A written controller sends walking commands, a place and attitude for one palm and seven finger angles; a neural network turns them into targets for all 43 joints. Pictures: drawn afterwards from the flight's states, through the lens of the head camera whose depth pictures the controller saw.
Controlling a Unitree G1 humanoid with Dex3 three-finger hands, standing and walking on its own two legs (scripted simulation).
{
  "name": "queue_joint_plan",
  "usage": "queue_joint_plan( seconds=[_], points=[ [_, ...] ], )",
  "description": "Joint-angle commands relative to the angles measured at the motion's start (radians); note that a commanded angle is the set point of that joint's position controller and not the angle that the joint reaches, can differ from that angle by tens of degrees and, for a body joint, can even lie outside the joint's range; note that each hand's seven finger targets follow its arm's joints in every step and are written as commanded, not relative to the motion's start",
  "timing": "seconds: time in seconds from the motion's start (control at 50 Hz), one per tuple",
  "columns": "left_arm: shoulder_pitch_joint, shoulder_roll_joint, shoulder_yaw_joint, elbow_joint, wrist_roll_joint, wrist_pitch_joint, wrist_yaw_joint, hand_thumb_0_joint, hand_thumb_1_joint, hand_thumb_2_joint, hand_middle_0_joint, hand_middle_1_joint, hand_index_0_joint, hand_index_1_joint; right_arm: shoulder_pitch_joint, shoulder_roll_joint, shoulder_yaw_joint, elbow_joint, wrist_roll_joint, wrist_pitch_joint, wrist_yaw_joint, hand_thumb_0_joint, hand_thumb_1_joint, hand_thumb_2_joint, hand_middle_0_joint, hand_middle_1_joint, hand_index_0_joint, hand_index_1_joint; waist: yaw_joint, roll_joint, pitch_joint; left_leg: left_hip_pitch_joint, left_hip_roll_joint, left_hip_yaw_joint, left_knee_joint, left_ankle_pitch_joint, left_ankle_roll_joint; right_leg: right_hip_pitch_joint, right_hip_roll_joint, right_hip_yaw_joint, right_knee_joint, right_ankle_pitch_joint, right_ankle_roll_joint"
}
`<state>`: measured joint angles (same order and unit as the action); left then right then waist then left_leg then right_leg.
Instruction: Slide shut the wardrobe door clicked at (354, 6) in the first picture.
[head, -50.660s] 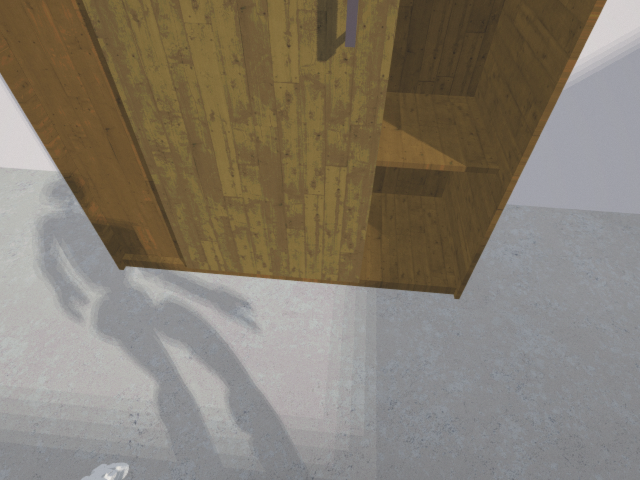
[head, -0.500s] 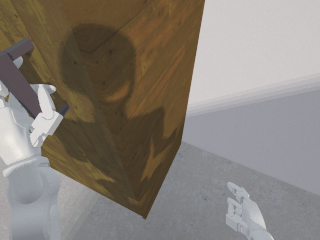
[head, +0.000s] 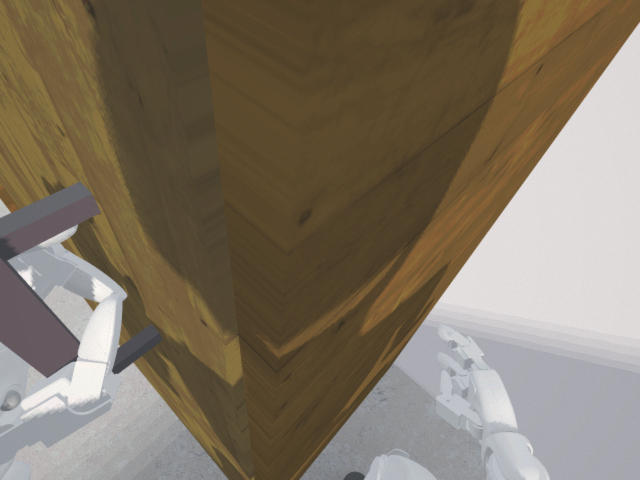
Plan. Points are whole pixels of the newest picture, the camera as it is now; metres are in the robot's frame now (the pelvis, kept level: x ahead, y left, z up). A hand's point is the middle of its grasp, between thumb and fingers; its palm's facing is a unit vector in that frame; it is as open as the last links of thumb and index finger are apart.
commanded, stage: step sideways, sliding the door along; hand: left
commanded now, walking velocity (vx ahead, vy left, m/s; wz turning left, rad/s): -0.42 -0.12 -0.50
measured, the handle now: (81, 313) +0.13 +0.21 +0.26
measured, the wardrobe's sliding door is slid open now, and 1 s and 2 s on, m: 0.01 0.00 0.00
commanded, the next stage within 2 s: stop walking and hold the door there in 0.82 s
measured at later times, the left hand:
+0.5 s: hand (110, 363) +0.12 +0.19 +0.24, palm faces +0.56 -0.83 -0.05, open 7.3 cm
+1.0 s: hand (84, 382) +0.10 +0.20 +0.25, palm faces +0.26 -0.96 -0.07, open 7.1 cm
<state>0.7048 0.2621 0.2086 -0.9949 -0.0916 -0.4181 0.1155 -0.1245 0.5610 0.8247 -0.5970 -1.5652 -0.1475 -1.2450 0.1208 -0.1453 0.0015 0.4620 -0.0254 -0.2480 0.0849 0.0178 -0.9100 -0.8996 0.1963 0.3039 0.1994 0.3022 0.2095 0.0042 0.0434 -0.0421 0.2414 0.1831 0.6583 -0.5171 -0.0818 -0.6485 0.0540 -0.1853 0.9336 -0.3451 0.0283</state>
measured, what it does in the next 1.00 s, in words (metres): walks backwards, turning right: right foot, then right foot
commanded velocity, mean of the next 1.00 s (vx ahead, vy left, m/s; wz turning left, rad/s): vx -0.32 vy -0.10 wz -0.44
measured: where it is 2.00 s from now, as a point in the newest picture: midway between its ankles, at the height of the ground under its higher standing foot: outside the picture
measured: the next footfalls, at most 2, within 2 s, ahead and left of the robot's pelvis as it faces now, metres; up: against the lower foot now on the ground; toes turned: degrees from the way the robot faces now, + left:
right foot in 0.08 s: +0.25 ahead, -0.10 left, +0.00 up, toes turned +10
right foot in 0.42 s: +0.13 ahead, -0.11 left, +0.00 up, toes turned +1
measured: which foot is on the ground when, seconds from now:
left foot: down 0.00-1.00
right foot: up 0.00-0.06, down 0.08-0.30, up 0.32-0.40, down 0.42-0.60, up 0.62-1.00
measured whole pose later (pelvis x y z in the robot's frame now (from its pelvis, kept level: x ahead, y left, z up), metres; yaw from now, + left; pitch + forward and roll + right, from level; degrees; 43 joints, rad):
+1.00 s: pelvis -0.16 +0.01 +0.03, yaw -18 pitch -2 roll -7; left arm 0.31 0.21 0.33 -0.67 -0.06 -0.26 0.19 -0.07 0.63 0.75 -0.34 -1.60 -0.18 -1.26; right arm 0.16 -0.12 0.05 0.47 -0.01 -0.15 0.12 0.01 -0.90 -0.90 0.20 0.31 0.21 0.30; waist 0.14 0.02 0.10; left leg -0.14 0.33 0.31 0.48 -0.28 -0.07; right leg -0.51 0.05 -0.15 1.02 -0.44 0.06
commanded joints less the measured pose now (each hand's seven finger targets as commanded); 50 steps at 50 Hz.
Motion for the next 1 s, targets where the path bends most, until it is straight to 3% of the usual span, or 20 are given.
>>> queue_joint_plan(
  seconds=[0.0, 0.06, 0.12, 0.14, 0.16, 0.2, 0.26, 0.32, 0.4, 0.42, 0.46, 0.54, 0.58, 0.6, 0.64, 0.72, 0.9, 0.92, 0.94, 0.98],
  points=[
    [-0.171, 0.112, -0.082, -0.153, 0.056, 0.016, -0.123, 0.000, 0.900, 0.900, -0.450, -1.400, -0.450, -1.400, -0.017, -0.107, -0.008, -0.158, 0.015, -0.106, -0.012, 0.000, -0.900, -0.900, 0.200, 0.300, 0.200, 0.300, -0.141, 0.301, -0.096, 0.050, 0.148, 0.167, 0.180, 1.170, 0.076, 0.104, 0.052, -0.083, -0.198, 0.266, 0.034],
    [-0.257, 0.093, -0.099, -0.233, 0.032, 0.034, -0.130, 0.000, 0.900, 0.900, -0.450, -1.400, -0.450, -1.400, -0.069, -0.104, -0.002, -0.173, 0.026, -0.113, -0.010, 0.000, -0.900, -0.900, 0.200, 0.300, 0.200, 0.300, -0.106, 0.191, -0.215, -0.019, 0.135, 0.092, 0.350, 0.890, 0.104, 0.290, 0.000, 0.020, -0.177, 0.331, 0.027],
    [-0.281, 0.088, -0.072, -0.110, 0.009, 0.138, -0.098, 0.000, 0.900, 0.900, -0.450, -1.400, -0.450, -1.400, -0.103, -0.125, -0.016, -0.096, 0.002, -0.047, -0.026, 0.000, -0.900, -0.900, 0.200, 0.300, 0.200, 0.300, -0.146, -0.203, -0.095, -0.274, -0.134, -0.011, 0.526, -0.259, 0.043, 0.183, -0.175, 0.431, -0.450, 0.899, -0.052],
    [-0.284, 0.129, -0.004, -0.107, -0.019, 0.112, -0.075, 0.000, 0.900, 0.900, -0.450, -1.400, -0.450, -1.400, -0.099, -0.119, 0.026, -0.032, -0.030, -0.048, -0.034, 0.000, -0.900, -0.900, 0.200, 0.300, 0.200, 0.300, -0.143, -0.148, -0.001, -0.254, -0.087, -0.036, 0.339, -0.180, 0.043, 0.090, -0.086, 0.297, -0.475, 0.810, 0.057],
    [-0.447, 0.098, -0.018, -0.244, -0.004, 0.104, -0.085, 0.000, 0.900, 0.900, -0.450, -1.400, -0.450, -1.400, -0.014, -0.139, 0.010, -0.030, -0.021, -0.023, -0.009, 0.000, -0.900, -0.900, 0.200, 0.300, 0.200, 0.300, -0.215, -0.219, -0.057, -0.281, -0.040, -0.057, 0.177, -0.133, 0.052, 0.156, -0.125, 0.279, -0.384, 0.717, 0.036],
    [-0.469, 0.079, -0.037, -0.284, 0.006, 0.137, -0.092, 0.000, 0.900, 0.900, -0.450, -1.400, -0.450, -1.400, -0.044, -0.189, -0.067, -0.056, 0.011, 0.046, 0.022, 0.000, -0.900, -0.900, 0.200, 0.300, 0.200, 0.300, -0.228, -0.334, -0.335, -0.109, -0.088, -0.087, 0.129, 0.225, 0.065, 0.355, -0.094, 0.299, -0.455, 0.527, 0.024],
    [-0.518, 0.037, -0.075, -0.281, 0.034, 0.108, -0.095, 0.000, 0.900, 0.900, -0.450, -1.400, -0.450, -1.400, -0.127, -0.158, -0.026, -0.084, -0.002, 0.087, 0.024, 0.000, -0.900, -0.900, 0.200, 0.300, 0.200, 0.300, -0.213, 0.071, -0.251, -0.201, 0.085, -0.091, 0.031, 0.254, 0.104, 0.254, -0.068, 0.199, -0.145, 0.349, 0.046],
    [-0.525, 0.003, -0.131, -0.275, 0.051, 0.125, -0.102, 0.000, 0.900, 0.900, -0.450, -1.400, -0.450, -1.400, -0.110, -0.170, -0.037, -0.117, 0.003, 0.087, 0.008, 0.000, -0.900, -0.900, 0.200, 0.300, 0.200, 0.300, -0.223, 0.181, -0.052, -0.267, 0.251, -0.118, -0.060, 0.411, 0.158, 0.005, -0.064, 0.142, 0.227, 0.036, 0.045],
    [-0.463, -0.043, -0.180, -0.180, 0.070, 0.117, -0.105, 0.000, 0.900, 0.900, -0.450, -1.400, -0.450, -1.400, -0.067, -0.168, -0.035, -0.111, 0.042, 0.070, 0.049, 0.000, -0.900, -0.900, 0.200, 0.300, 0.200, 0.300, -0.178, 0.077, -0.081, -0.171, 0.106, -0.012, 0.341, 1.022, 0.092, 0.162, -0.027, 0.139, -0.142, 0.238, -0.041],
    [-0.428, -0.038, -0.176, -0.164, 0.083, 0.119, -0.092, 0.000, 0.900, 0.900, -0.450, -1.400, -0.450, -1.400, -0.084, -0.194, -0.039, -0.102, 0.049, 0.076, 0.053, 0.000, -0.900, -0.900, 0.200, 0.300, 0.200, 0.300, -0.176, 0.006, -0.130, -0.249, 0.006, -0.038, 0.457, 0.835, 0.067, 0.236, -0.056, 0.293, -0.238, 0.465, -0.095],
    [-0.360, 0.022, -0.121, -0.233, 0.049, 0.135, -0.044, 0.000, 0.900, 0.900, -0.450, -1.400, -0.450, -1.400, -0.134, -0.152, -0.043, -0.078, 0.038, 0.097, 0.039, 0.000, -0.900, -0.900, 0.200, 0.300, 0.200, 0.300, -0.176, -0.204, -0.204, -0.427, -0.198, -0.178, 0.558, -0.205, 0.009, 0.345, -0.270, 0.735, -0.500, 0.841, -0.154],
    [-0.356, -0.009, -0.224, -0.306, 0.067, 0.131, -0.033, 0.000, 0.900, 0.900, -0.450, -1.400, -0.450, -1.400, -0.091, -0.175, -0.062, -0.058, 0.033, 0.146, 0.037, 0.000, -0.900, -0.900, 0.200, 0.300, 0.200, 0.300, -0.231, -0.182, -0.267, -0.138, -0.109, -0.182, -0.113, -0.072, 0.079, 0.246, -0.161, 0.410, -0.479, 0.333, -0.065],
    [-0.329, -0.032, -0.245, -0.163, 0.114, 0.080, -0.047, 0.000, 0.900, 0.900, -0.450, -1.400, -0.450, -1.400, -0.144, -0.193, -0.061, -0.102, 0.002, 0.157, 0.021, 0.000, -0.900, -0.900, 0.200, 0.300, 0.200, 0.300, -0.197, 0.288, -0.210, -0.155, 0.222, -0.300, -0.291, 0.304, 0.164, 0.083, -0.027, 0.163, -0.062, 0.007, 0.020],
    [-0.411, -0.027, -0.256, -0.252, 0.132, 0.055, -0.059, 0.000, 0.900, 0.900, -0.450, -1.400, -0.450, -1.400, -0.106, -0.144, -0.040, -0.126, -0.014, 0.136, 0.010, 0.000, -0.900, -0.900, 0.200, 0.300, 0.200, 0.300, -0.206, 0.296, -0.148, -0.134, 0.283, -0.303, -0.270, 0.671, 0.180, -0.053, -0.049, 0.161, 0.189, -0.119, 0.014],
    [-0.404, -0.031, -0.275, -0.245, 0.124, 0.057, -0.070, 0.000, 0.900, 0.900, -0.450, -1.400, -0.450, -1.400, -0.050, -0.172, -0.067, -0.135, 0.017, 0.100, 0.010, 0.000, -0.900, -0.900, 0.200, 0.300, 0.200, 0.300, -0.217, 0.201, -0.150, 0.043, 0.266, -0.176, -0.148, 1.178, 0.144, -0.156, -0.054, 0.143, 0.293, -0.189, -0.010],
    [-0.381, -0.083, -0.364, -0.153, 0.119, 0.085, -0.089, 0.000, 0.900, 0.900, -0.450, -1.400, -0.450, -1.400, -0.016, -0.198, -0.056, -0.149, 0.039, 0.072, 0.047, 0.000, -0.900, -0.900, 0.200, 0.300, 0.200, 0.300, -0.208, 0.324, -0.102, 0.057, 0.199, -0.056, -0.114, 1.382, 0.077, -0.074, -0.015, 0.034, 0.101, -0.151, 0.001],
    [-0.544, -0.028, -0.280, -0.071, 0.112, 0.088, -0.087, 0.000, 0.900, 0.900, -0.450, -1.400, -0.450, -1.400, 0.019, -0.177, -0.050, -0.148, 0.034, 0.027, 0.038, 0.000, -0.900, -0.900, 0.200, 0.300, 0.200, 0.300, -0.219, 0.347, -0.165, 0.250, 0.236, 0.043, -0.218, 1.239, 0.100, -0.087, -0.023, 0.019, 0.064, -0.094, 0.022],
    [-0.458, 0.349, 0.255, 0.294, 0.111, 0.106, -0.011, 0.000, 0.900, 0.900, -0.450, -1.400, -0.450, -1.400, 0.087, -0.195, -0.102, -0.065, 0.022, 0.057, -0.012, 0.000, -0.900, -0.900, 0.200, 0.300, 0.200, 0.300, -0.222, 0.399, -0.188, 0.258, 0.253, 0.064, -0.242, 1.197, 0.082, -0.091, -0.005, 0.017, 0.121, -0.118, 0.038],
    [-0.442, 0.205, 0.128, 0.239, 0.091, 0.114, -0.009, 0.000, 0.900, 0.900, -0.450, -1.400, -0.450, -1.400, 0.062, -0.164, -0.087, -0.094, 0.023, 0.077, -0.014, 0.000, -0.900, -0.900, 0.200, 0.300, 0.200, 0.300, -0.213, 0.389, -0.189, 0.267, 0.248, 0.054, -0.225, 1.161, 0.098, -0.079, -0.006, 0.023, 0.084, -0.088, 0.031],
    [-0.537, 0.220, 0.161, 0.243, 0.063, 0.108, 0.007, 0.000, 0.900, 0.900, -0.450, -1.400, -0.450, -1.400, 0.034, -0.161, -0.080, -0.087, 0.036, 0.070, -0.031, 0.000, -0.900, -0.900, 0.200, 0.300, 0.200, 0.300, -0.223, 0.416, -0.173, 0.235, 0.226, 0.109, -0.251, 1.063, 0.102, -0.008, -0.015, 0.022, -0.005, -0.036, 0.021]
  ],
)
